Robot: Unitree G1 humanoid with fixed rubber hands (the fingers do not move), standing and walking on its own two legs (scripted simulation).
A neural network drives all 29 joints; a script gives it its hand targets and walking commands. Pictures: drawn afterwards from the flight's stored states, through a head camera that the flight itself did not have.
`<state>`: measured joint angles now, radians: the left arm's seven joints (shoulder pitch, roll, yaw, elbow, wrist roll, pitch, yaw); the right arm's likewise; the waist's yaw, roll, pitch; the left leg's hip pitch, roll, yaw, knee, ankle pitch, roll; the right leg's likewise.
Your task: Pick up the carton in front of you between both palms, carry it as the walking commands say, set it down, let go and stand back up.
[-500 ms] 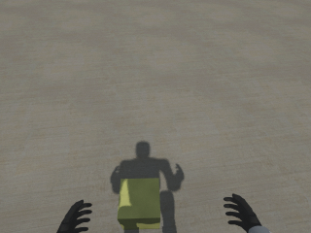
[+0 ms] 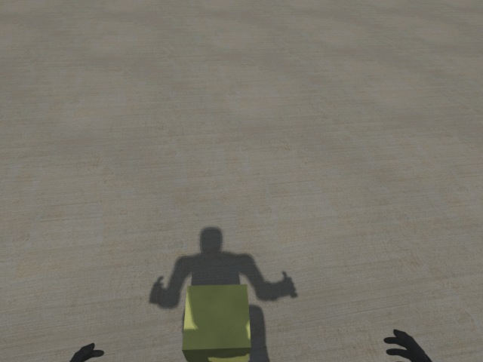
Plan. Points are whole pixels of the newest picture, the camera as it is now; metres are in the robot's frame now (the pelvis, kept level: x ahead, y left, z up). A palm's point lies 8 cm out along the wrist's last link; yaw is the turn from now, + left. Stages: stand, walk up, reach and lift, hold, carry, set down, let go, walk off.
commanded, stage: stand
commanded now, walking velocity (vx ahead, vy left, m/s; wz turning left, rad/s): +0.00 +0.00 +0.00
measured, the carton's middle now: (217, 326) +0.39 +0.06 -0.65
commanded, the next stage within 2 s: none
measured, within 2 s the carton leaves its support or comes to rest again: neither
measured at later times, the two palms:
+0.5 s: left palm out of the picture +0.09 +0.30 -0.10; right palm out of the picture +0.10 -0.29 -0.09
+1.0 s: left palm out of the picture +0.06 +0.31 -0.10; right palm out of the picture +0.08 -0.31 -0.09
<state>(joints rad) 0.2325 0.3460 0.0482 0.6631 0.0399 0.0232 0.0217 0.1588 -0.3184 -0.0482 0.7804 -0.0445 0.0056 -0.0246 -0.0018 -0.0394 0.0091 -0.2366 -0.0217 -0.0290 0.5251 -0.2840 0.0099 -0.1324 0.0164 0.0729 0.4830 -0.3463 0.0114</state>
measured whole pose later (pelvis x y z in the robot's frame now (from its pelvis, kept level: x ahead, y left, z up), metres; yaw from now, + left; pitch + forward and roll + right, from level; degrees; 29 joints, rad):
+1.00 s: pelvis -0.02 +0.00 +0.01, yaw +0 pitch -2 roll +0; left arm 0.19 0.39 0.01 0.94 0.03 -0.01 0.02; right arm 0.12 -0.37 0.00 1.03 -0.02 -0.01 -0.01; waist 0.00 -0.02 0.02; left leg -0.16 -0.02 -0.04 0.39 -0.19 0.01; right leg -0.06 0.00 0.06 0.36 -0.26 0.02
